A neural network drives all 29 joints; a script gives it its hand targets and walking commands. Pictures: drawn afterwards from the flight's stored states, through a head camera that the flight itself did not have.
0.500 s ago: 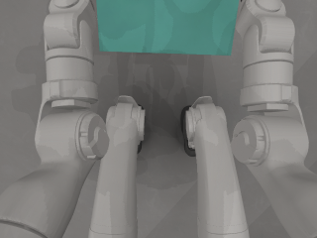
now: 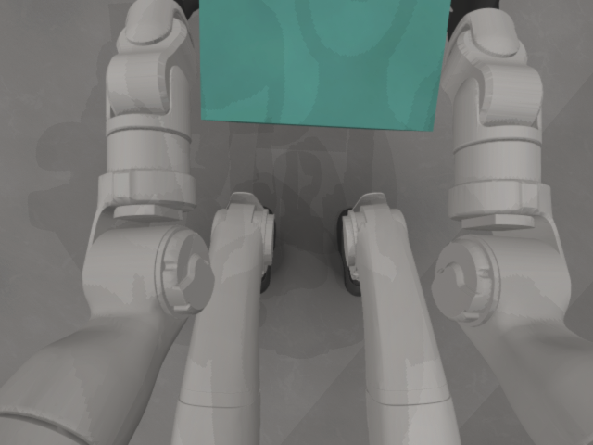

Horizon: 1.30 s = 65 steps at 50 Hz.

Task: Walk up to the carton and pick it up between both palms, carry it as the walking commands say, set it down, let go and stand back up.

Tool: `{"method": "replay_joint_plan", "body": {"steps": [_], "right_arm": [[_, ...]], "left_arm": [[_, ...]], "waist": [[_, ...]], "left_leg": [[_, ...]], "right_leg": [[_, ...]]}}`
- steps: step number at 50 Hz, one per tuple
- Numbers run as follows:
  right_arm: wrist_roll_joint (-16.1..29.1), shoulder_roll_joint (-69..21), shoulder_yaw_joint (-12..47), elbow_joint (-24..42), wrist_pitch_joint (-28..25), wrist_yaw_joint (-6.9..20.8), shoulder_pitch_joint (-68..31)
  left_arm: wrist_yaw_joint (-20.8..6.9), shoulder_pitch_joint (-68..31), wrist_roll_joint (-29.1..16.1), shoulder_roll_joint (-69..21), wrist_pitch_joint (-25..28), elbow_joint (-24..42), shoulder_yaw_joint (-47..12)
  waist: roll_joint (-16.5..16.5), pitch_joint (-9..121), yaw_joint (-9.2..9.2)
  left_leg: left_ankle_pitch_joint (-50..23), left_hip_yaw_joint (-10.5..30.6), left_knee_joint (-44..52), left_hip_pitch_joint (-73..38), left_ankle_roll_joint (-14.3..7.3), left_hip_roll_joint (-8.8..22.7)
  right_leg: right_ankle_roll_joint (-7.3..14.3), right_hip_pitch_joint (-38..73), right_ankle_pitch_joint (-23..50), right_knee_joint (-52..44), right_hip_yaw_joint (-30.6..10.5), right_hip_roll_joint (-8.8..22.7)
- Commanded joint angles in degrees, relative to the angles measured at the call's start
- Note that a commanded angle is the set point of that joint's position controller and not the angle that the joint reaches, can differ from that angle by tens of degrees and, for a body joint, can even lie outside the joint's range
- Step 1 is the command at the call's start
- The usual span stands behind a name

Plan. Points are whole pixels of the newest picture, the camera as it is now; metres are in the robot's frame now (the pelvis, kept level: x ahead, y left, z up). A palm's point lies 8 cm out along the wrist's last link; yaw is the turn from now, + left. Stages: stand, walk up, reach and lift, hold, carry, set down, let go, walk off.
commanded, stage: reach and lift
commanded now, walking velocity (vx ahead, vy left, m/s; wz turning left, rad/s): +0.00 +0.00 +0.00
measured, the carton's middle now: (316, 1) +0.56 +0.00 -0.14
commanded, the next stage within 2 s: none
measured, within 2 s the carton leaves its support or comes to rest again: neither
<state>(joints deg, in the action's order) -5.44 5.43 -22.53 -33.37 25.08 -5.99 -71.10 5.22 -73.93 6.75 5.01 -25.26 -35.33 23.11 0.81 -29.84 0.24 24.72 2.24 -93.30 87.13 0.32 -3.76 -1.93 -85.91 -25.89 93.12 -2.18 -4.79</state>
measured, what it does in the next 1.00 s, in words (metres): rises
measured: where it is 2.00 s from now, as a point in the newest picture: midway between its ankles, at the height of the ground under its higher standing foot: (306, 266)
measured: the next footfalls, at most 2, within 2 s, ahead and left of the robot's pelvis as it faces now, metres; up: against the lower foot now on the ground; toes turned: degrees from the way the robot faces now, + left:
none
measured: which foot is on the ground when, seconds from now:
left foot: down 0.00-1.00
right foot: down 0.00-1.00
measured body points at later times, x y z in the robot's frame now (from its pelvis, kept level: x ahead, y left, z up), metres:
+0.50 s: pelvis +0.02 -0.01 +0.06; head +0.30 -0.01 +0.41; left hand +0.52 +0.14 -0.01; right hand +0.51 -0.16 -0.02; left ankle +0.15 +0.11 -0.51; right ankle +0.15 -0.12 -0.51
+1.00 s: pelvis +0.10 +0.00 +0.14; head +0.24 +0.00 +0.57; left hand +0.50 +0.14 +0.09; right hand +0.49 -0.15 +0.09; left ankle +0.15 +0.11 -0.51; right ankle +0.15 -0.12 -0.51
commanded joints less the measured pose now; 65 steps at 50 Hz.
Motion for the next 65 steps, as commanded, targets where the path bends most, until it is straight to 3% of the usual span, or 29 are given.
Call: {"method": "replay_joint_plan", "body": {"steps": [1,8,9,11,12,15,16,19,20,22,23,25,30,31,33,35,36,37,38,40,44,46,47,50,52,54,55,61,65], "right_arm": [[12.9,-65.0,38.9,10.1,-2.5,17.8,-45.7],[12.2,-66.0,40.2,9.6,-2.2,16.6,-41.0],[14.1,-67.8,42.8,11.8,-2.3,16.6,-41.3],[12.9,-67.7,42.2,11.3,-2.0,16.0,-39.9],[14.4,-68.5,44.2,15.0,-2.2,15.5,-40.4],[12.8,-65.6,42.7,12.5,-2.5,15.1,-38.9],[11.1,-65.6,39.9,7.6,-2.3,15.3,-36.3],[12.5,-68.2,42.5,11.6,-3.1,15.9,-35.5],[10.1,-68.5,40.0,6.1,-3.0,16.1,-33.1],[9.6,-67.5,40.7,8.6,-3.4,16.4,-34.1],[12.2,-70.5,43.9,11.6,-3.6,16.5,-32.6],[12.5,-71.0,44.1,10.8,-3.8,16.4,-31.0],[9.2,-71.5,39.5,5.2,-4.4,16.9,-26.1],[8.4,-72.5,38.2,4.5,-4.8,17.1,-24.7],[5.2,-72.6,33.7,0.1,-5.1,17.1,-19.9],[3.5,-74.0,31.4,-3.0,-4.6,16.8,-14.8],[1.8,-74.3,27.4,-8.1,-4.3,16.9,-11.9],[1.0,-72.7,26.5,-7.4,-4.6,17.0,-11.2],[-1.9,-71.3,21.4,-12.7,-4.2,17.2,-8.2],[-2.8,-69.5,20.5,-10.4,-5.1,17.4,-7.7],[-4.6,-68.9,20.5,-9.3,-5.4,17.9,-4.2],[-2.6,-70.9,25.2,-4.6,-6.4,18.0,-2.5],[-3.3,-71.4,24.2,-7.2,-6.5,18.3,-0.8],[-1.9,-72.0,27.6,-4.5,-8.0,18.5,2.0],[-0.1,-73.5,31.0,-1.0,-8.7,18.7,2.6],[0.8,-73.4,33.7,1.6,-9.2,18.7,3.1],[0.8,-73.3,34.6,2.9,-9.3,18.7,4.1],[-1.1,-71.2,32.5,-0.6,-7.7,18.4,11.5],[-2.1,-72.4,32.4,-0.6,-6.0,18.7,14.1]], "left_arm": [[-16.8,-38.1,-13.0,-68.3,1.4,6.0,-39.0],[-17.4,-32.8,-11.6,-65.6,1.6,5.3,-38.7],[-17.2,-34.3,-13.6,-66.7,2.3,9.3,-40.8],[-17.3,-37.5,-14.4,-65.9,2.6,12.0,-41.8],[-17.2,-35.3,-14.7,-65.7,2.7,13.3,-42.0],[-17.2,-33.5,-14.1,-65.5,2.3,10.3,-42.4],[-17.3,-30.1,-11.5,-64.0,2.0,4.6,-39.4],[-17.4,-28.9,-12.6,-68.7,2.6,7.9,-42.2],[-17.6,-26.7,-10.0,-66.6,2.7,3.0,-39.8],[-17.9,-26.3,-10.9,-68.7,2.9,3.4,-39.8],[-17.7,-24.7,-12.0,-69.7,3.5,7.4,-41.9],[-17.8,-25.3,-12.6,-69.7,3.9,8.2,-42.6],[-17.8,-19.1,-9.6,-72.5,4.1,1.2,-38.0],[-17.7,-17.1,-8.0,-72.5,4.2,-0.7,-36.7],[-17.6,-15.0,-6.7,-74.2,4.5,-3.2,-34.1],[-17.5,-9.8,-4.6,-73.9,4.4,-5.9,-30.0],[-17.4,-6.8,-1.7,-70.8,4.3,-9.4,-25.1],[-17.4,-5.5,-0.6,-71.8,4.4,-9.2,-24.1],[-17.4,-4.6,1.5,-70.5,4.2,-12.2,-21.0],[-17.7,-0.9,3.9,-70.6,4.5,-13.0,-19.6],[-18.3,2.3,3.7,-71.1,5.2,-12.3,-19.7],[-18.4,3.2,1.2,-74.0,6.1,-8.2,-24.6],[-18.4,4.0,2.3,-70.9,6.8,-7.6,-23.3],[-18.1,4.3,0.1,-73.3,8.2,-2.2,-29.2],[-17.7,5.7,-0.6,-73.5,8.7,0.9,-32.6],[-17.3,10.2,0.1,-73.4,8.6,0.6,-32.6],[-17.2,10.0,-0.8,-75.2,8.7,2.3,-35.0],[-17.5,15.9,1.1,-72.3,7.0,0.5,-34.3],[-18.0,18.2,1.3,-72.5,5.9,0.6,-33.5]], "waist": [[0.6,135.7,2.01],[-1.2,132.3,0.14],[-1.1,136.3,-0.5],[-1.9,136.6,1.22],[-1.7,139.5,-0.07],[-0.3,132.6,0.81],[-0.3,124.2,-0.43],[1.3,129.9,0.72],[0.0,122.4,-0.72],[-0.9,123.3,1.26],[-0.1,128.0,-0.9],[-0.1,124.2,-0.24],[-0.4,108.4,1.51],[-0.1,105.6,0.3],[0.6,95.6,2.23],[-1.0,85.2,1.64],[-0.9,76.9,-0.9],[0.0,75.7,-1.07],[0.1,67.8,0.77],[2.2,66.7,-0.6],[-0.1,69.4,1.69],[-0.2,75.6,2.62],[-1.8,73.9,0.93],[-0.8,76.8,2.03],[0.0,80.5,1.05],[0.2,79.6,-1.01],[-0.5,81.3,0.51],[1.1,71.3,-0.08],[-0.7,67.0,0.37]], "left_leg": [[-9.7,-2.1,10.5,-39.3,0.4,-5.2],[-9.4,-2.6,12.5,-35.8,-0.1,-5.4],[-11.2,-2.8,12.7,-38.3,-0.2,-5.7],[-11.0,-2.9,13.2,-37.9,0.2,-5.9],[-13.9,-2.7,13.6,-40.7,-0.2,-6.1],[-11.0,-2.1,15.8,-40.0,0.3,-5.6],[-8.6,-1.9,16.9,-37.3,0.0,-5.2],[-11.2,-2.0,18.4,-42.4,0.2,-5.6],[-8.1,-1.7,18.7,-37.4,0.0,-5.4],[-9.0,-1.0,19.2,-39.4,0.2,-5.6],[-13.8,-1.6,19.7,-44.4,0.1,-5.6],[-13.8,-1.2,20.4,-43.0,-0.1,-5.6],[-11.1,0.1,24.6,-42.6,-0.4,-5.3],[-11.3,0.3,25.1,-42.3,-0.5,-5.1],[-10.5,0.7,27.2,-40.2,-0.2,-5.1],[-10.4,0.7,29.3,-38.3,-0.6,-4.7],[-7.3,0.3,31.0,-35.1,-1.1,-4.4],[-6.8,0.2,32.4,-34.7,-1.1,-4.7],[-3.0,1.0,33.7,-33.2,-1.2,-4.0],[-5.0,0.1,35.5,-33.8,-0.9,-4.5],[-10.2,0.8,37.8,-40.3,-0.9,-4.1],[-16.9,1.6,38.7,-47.1,-0.6,-4.1],[-18.4,1.6,38.9,-45.9,-0.8,-3.7],[-23.4,2.6,40.4,-50.2,0.0,-3.7],[-28.9,2.7,41.5,-55.0,0.0,-3.8],[-29.7,3.0,43.0,-57.6,0.0,-3.6],[-30.3,2.9,42.7,-58.7,0.4,-3.8],[-26.5,2.7,47.8,-58.9,0.3,-2.9],[-24.4,2.3,50.4,-60.5,-0.3,-2.4]], "right_leg": [[1.2,28.9,8.8,-10.3,4.5,-4.9],[0.6,34.3,10.0,-13.5,2.7,-4.5],[0.4,38.0,11.8,-13.4,2.1,-4.7],[0.3,40.4,12.6,-14.7,1.9,-4.9],[0.2,43.5,15.3,-15.3,1.3,-4.7],[0.6,40.5,12.3,-16.9,1.2,-4.4],[0.5,35.8,9.4,-17.4,1.5,-4.3],[0.8,42.0,12.8,-19.0,1.4,-4.6],[0.7,37.5,9.8,-18.6,1.7,-4.6],[1.0,38.2,9.9,-19.9,1.7,-4.5],[0.6,42.9,14.9,-20.0,1.4,-4.9],[0.4,42.8,15.3,-21.1,0.7,-4.8],[0.7,37.5,11.5,-24.8,1.0,-4.2],[0.8,35.4,11.8,-25.0,1.1,-4.3],[1.3,33.9,12.0,-26.8,0.7,-3.9],[1.1,32.7,12.1,-28.8,0.6,-3.6],[1.2,31.3,9.3,-30.7,-0.3,-3.2],[1.7,33.0,9.4,-31.9,-0.7,-3.0],[2.2,27.8,5.2,-32.7,0.1,-2.6],[2.5,31.3,6.9,-35.1,-0.2,-2.3],[2.4,36.3,11.2,-38.5,-0.3,-2.3],[2.3,41.1,17.2,-39.0,-0.3,-2.8],[1.8,40.6,18.9,-39.5,-0.3,-2.6],[2.1,43.9,24.1,-40.4,-0.7,-2.9],[1.7,47.1,29.2,-41.2,-1.6,-2.6],[1.8,46.3,28.3,-42.0,-1.6,-2.4],[1.8,48.2,29.7,-42.5,-1.6,-2.9],[2.0,49.2,25.6,-47.1,-2.2,-1.8],[1.8,52.1,23.7,-50.5,-2.7,-1.6]]}}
